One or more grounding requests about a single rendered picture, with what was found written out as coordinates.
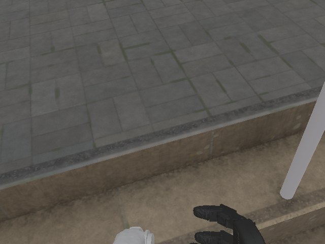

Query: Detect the stairs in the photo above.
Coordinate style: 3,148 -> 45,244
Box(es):
0,101 -> 325,244

